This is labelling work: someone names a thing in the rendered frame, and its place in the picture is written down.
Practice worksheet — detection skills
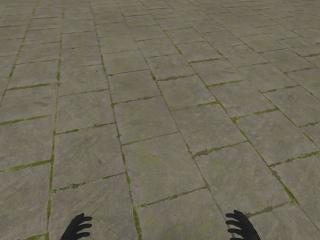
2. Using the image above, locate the robot left hand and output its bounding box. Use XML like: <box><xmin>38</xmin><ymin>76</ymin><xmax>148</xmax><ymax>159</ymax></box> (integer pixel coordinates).
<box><xmin>60</xmin><ymin>213</ymin><xmax>92</xmax><ymax>240</ymax></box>

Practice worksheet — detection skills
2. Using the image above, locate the robot right hand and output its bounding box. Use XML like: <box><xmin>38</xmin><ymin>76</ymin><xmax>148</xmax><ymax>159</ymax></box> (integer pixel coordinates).
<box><xmin>225</xmin><ymin>210</ymin><xmax>261</xmax><ymax>240</ymax></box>

